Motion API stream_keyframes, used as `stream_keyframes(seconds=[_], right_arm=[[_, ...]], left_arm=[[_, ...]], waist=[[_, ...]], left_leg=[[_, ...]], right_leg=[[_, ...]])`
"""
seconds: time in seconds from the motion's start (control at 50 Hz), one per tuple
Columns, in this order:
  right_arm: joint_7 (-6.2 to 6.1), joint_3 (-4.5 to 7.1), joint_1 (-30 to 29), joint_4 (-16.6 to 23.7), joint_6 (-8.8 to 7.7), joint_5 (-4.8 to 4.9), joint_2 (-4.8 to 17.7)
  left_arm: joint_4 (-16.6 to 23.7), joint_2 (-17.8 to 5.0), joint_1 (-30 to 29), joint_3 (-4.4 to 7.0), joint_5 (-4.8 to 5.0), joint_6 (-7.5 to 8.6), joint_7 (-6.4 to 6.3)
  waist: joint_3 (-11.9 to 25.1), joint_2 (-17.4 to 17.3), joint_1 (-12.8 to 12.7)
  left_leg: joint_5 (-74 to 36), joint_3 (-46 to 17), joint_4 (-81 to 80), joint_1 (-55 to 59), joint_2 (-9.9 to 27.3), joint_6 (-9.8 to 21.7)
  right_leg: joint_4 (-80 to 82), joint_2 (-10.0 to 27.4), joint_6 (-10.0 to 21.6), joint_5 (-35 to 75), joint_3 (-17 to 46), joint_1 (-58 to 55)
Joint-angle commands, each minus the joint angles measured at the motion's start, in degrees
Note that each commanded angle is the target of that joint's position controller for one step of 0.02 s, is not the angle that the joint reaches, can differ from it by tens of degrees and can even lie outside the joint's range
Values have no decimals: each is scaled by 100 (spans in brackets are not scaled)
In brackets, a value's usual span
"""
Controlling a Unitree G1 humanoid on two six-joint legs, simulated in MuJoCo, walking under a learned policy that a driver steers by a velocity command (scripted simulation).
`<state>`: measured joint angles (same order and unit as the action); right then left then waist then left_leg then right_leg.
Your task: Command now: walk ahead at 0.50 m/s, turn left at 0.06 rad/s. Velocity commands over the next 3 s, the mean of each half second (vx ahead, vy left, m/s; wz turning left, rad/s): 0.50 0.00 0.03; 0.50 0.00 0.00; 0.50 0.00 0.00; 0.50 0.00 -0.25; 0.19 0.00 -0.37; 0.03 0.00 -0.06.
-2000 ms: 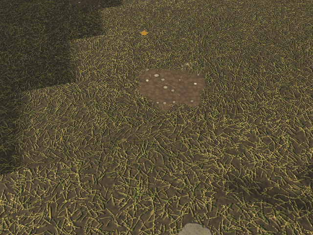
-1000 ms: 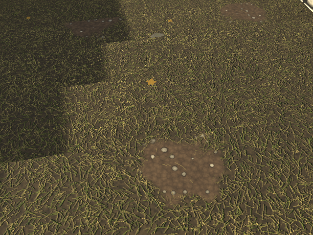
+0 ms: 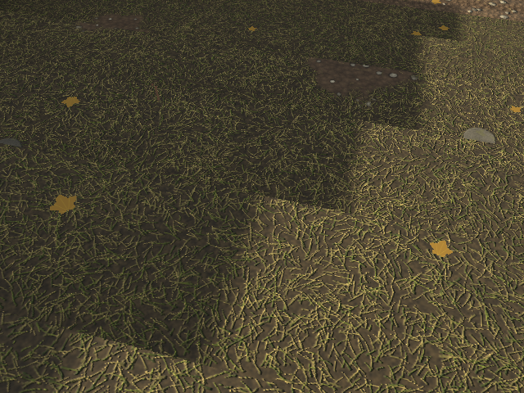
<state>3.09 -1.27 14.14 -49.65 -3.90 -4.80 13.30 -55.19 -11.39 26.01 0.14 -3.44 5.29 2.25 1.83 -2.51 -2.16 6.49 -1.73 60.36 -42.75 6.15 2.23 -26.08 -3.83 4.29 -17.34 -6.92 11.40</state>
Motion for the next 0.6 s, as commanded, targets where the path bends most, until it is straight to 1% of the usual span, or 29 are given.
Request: stream_keyframes(seconds=[0.02,0.04,0.06,0.08,0.1,0.14,0.16,0.18,0.2,0.22,0.24,0.26,0.28,0.3,0.32,0.34,0.36,0.38,0.4,0.42,0.44,0.46,0.48,0.5,0.52,0.54,0.56,0.58,0.6], right_arm=[[113,-128,-374,440,41,109,-70],[132,-93,-540,534,51,84,104],[106,-56,-742,602,43,68,231],[75,-6,-947,663,23,80,370],[43,25,-1173,721,7,83,426],[4,81,-1528,820,-16,135,521],[-7,134,-1590,864,-40,161,594],[-11,231,-1476,874,-85,192,750],[-22,383,-1074,791,-176,248,1039],[-41,514,-85,499,-247,293,1365],[-48,503,1478,193,-197,325,1412],[-114,508,2316,-178,-188,178,1155],[-171,551,1871,-227,-300,192,1154],[-218,528,1072,-71,-332,267,934],[-240,418,730,-49,-333,308,604],[-241,347,464,-4,-337,266,318],[-249,299,277,51,-322,237,135],[-253,301,157,104,-357,206,105],[-244,354,176,85,-385,196,224],[-227,401,163,91,-423,169,351],[-168,427,427,10,-420,75,437],[-77,464,611,-63,-376,-2,528],[3,465,673,-98,-371,15,509],[37,478,751,-137,-329,-100,519],[76,447,781,-162,-308,-117,438],[80,403,853,-192,-306,-116,333],[3,380,1165,-223,-351,-56,286],[-142,323,1894,-654,-393,-85,151],[-259,294,2603,-911,-402,-74,43]], left_arm=[[409,-977,-374,198,78,276,69],[388,-1124,-338,256,29,262,169],[365,-1131,-335,289,8,243,221],[318,-1090,-242,310,-18,222,230],[255,-1025,-146,318,-39,208,224],[162,-969,-42,355,-72,158,161],[152,-975,-57,378,-63,126,132],[153,-1035,-135,407,-50,113,111],[257,-1101,-301,435,-54,128,104],[314,-866,-111,388,-99,159,103],[303,-70,797,106,-247,236,197],[294,-469,-31,217,-49,189,299],[497,-526,-849,254,65,157,222],[469,-699,-1031,293,23,171,73],[474,-641,-894,260,-119,179,-35],[450,-433,-926,183,-212,164,-66],[404,-224,-913,146,-225,126,-60],[397,-229,-1000,151,-161,94,-47],[432,-264,-1125,160,-79,89,-20],[525,-308,-1374,163,-9,84,-16],[629,-351,-1578,152,-54,56,14],[677,-148,-1674,89,-115,14,59],[760,-122,-1762,63,-134,-6,91],[626,-102,-1315,19,-218,3,190],[637,-238,-1241,46,-251,30,238],[752,-393,-1407,72,-257,57,232],[980,-488,-1864,85,-295,78,184],[1147,-513,-2346,75,-182,84,86],[1268,-435,-2721,50,-142,73,2]], waist=[[-464,394,156],[-439,407,142],[-465,411,137],[-458,409,79],[-488,458,26],[-541,528,-55],[-509,560,-9],[-368,591,143],[-90,569,372],[869,86,553],[2385,-1045,804],[1645,-372,1346],[358,-230,1200],[-155,-149,897],[49,-155,568],[-117,-110,368],[-66,30,238],[-138,113,163],[-145,110,174],[-201,105,208],[-177,173,290],[-156,98,330],[-202,65,317],[-173,-23,229],[-263,12,202],[-340,4,231],[-366,98,465],[-593,41,745],[-670,128,1092]], left_leg=[[-712,273,-1896,1213,-78,-43],[-844,203,-2104,1181,-167,12],[-966,138,-2321,985,-221,65],[-1071,109,-2481,822,-266,122],[-1122,77,-2680,686,-277,174],[-1037,160,-2891,742,-381,273],[-868,322,-2908,1065,-496,345],[-807,524,-2950,1752,-661,480],[-949,568,-2801,2879,-763,664],[-1794,68,-2405,4909,-383,1165],[-865,-2669,-3282,7657,1267,2468],[705,-3674,-4249,7453,1336,2017],[1712,-3018,-4527,6304,1101,1437],[1380,-2528,-4685,5194,934,1320],[701,-2147,-4811,4617,834,1342],[253,-1788,-4956,4027,801,1337],[114,-1650,-5161,3651,778,1336],[-39,-1396,-5294,3453,699,1301],[-170,-1140,-5372,3362,614,1285],[-483,-921,-5401,3249,569,1299],[-858,-759,-5335,3208,534,1323],[-1053,-450,-5215,2895,391,1300],[-1316,-301,-5124,2608,298,1304],[-1301,-148,-4808,2194,214,1279],[-1161,-166,-4691,2058,242,1314],[-1047,-282,-4532,2193,322,1322],[-650,-425,-4344,2936,311,1365],[-300,-1066,-3933,4755,838,1364],[-162,-1301,-3650,6100,1050,1366]], right_leg=[[1539,1637,1271,2276,1340,1173],[1438,1735,1285,2571,1355,812],[1323,1813,1257,2744,1348,409],[1240,1844,1202,2811,1326,-57],[1168,1856,1119,2827,1295,-498],[1060,1882,952,2818,1207,-1063],[955,1871,865,3083,1118,-1125],[689,1737,720,3711,941,-1028],[137,1460,435,4257,680,-616],[-1264,929,9,3520,261,278],[-3084,125,-415,166,343,2187],[-4035,0,-193,-1578,931,3278],[-4309,388,44,-1129,1201,3754],[-4280,725,118,-655,1190,3486],[-4014,956,181,-340,1248,2929],[-3837,1121,166,-176,1218,2596],[-3694,1191,101,-58,1235,2298],[-3427,1196,6,-24,1175,2221],[-3141,1174,-113,105,1075,2253],[-2793,1163,-234,497,1008,2307],[-2461,1123,-338,883,947,2367],[-2403,1064,-401,1274,777,2084],[-2250,984,-426,1678,698,1911],[-2894,902,-405,2307,735,1470],[-2986,883,-387,2445,750,1523],[-2975,880,-347,2354,741,1692],[-2563,907,-289,2464,849,2359],[-1826,1294,-330,2819,1662,4148],[-1122,1381,-417,2990,1775,5368]])
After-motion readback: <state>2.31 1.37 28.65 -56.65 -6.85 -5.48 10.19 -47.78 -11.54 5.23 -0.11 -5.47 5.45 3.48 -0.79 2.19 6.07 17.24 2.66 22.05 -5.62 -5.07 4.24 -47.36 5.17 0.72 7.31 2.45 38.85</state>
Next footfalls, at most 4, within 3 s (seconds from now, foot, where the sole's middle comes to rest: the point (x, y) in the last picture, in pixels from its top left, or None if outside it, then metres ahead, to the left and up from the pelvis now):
0.20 left None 0.33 0.14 -0.77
0.88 right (337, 345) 0.73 -0.17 -0.94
1.34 left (263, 260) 1.03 0.06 -0.94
1.86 right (329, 227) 1.18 -0.17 -0.94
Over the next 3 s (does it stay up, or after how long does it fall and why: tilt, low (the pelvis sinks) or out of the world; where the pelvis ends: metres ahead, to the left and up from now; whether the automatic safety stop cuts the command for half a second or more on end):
stays up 1.43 -0.16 -0.34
